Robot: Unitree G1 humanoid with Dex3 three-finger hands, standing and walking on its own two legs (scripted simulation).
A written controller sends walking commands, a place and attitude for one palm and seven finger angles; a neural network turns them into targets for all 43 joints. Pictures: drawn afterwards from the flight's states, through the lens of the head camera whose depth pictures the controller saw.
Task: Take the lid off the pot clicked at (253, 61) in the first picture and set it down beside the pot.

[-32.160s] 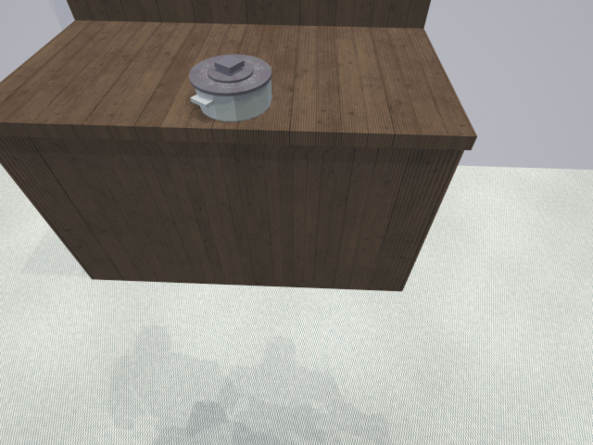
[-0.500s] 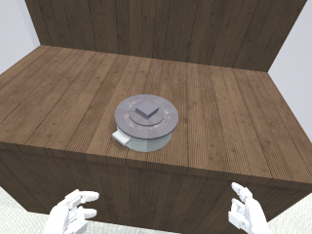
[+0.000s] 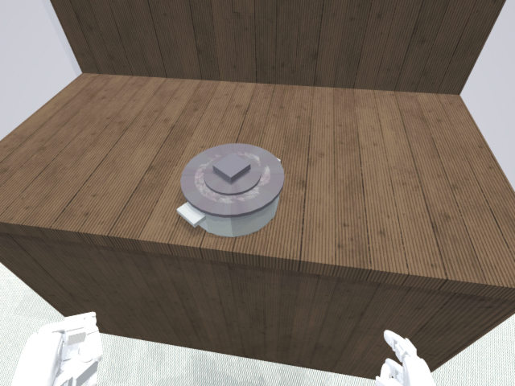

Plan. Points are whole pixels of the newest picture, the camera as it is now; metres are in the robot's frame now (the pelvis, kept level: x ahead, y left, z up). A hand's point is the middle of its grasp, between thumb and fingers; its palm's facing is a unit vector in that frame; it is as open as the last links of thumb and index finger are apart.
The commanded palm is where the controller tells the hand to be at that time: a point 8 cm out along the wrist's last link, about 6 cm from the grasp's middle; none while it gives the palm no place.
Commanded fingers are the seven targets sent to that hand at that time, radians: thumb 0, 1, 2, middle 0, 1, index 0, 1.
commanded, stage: raise the hand higher, near the body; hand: left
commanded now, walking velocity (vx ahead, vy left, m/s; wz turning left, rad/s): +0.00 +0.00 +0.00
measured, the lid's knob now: (231, 167) +0.47 +0.10 +0.09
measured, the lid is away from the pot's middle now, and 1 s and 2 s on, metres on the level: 0.00 0.00 0.00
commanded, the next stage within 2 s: reach forward and open the fingers in 0.62 s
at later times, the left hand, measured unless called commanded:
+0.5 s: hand (66, 314) +0.17 +0.26 +0.10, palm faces +0.29 -0.88 -0.39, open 3.1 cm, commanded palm +0.12 +0.30 +0.13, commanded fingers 0.00 0.90 0.90 -1.30 -1.50 -1.30 -1.50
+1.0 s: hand (40, 276) +0.21 +0.31 +0.12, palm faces +0.04 -0.14 -0.99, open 2.9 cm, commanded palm +0.18 +0.31 +0.17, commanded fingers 0.00 0.41 1.22 -1.15 -0.97 -1.15 -0.97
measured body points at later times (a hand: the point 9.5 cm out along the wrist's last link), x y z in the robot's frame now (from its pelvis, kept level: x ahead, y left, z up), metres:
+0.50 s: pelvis +0.01 +0.03 +0.00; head +0.00 +0.03 +0.45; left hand +0.15 +0.31 +0.12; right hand +0.22 -0.17 -0.06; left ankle -0.01 +0.11 -0.74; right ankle +0.01 -0.08 -0.74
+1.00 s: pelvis +0.01 +0.06 +0.00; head +0.02 +0.02 +0.45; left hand +0.20 +0.31 +0.17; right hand +0.22 -0.17 -0.09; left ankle -0.01 +0.11 -0.74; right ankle +0.01 -0.08 -0.74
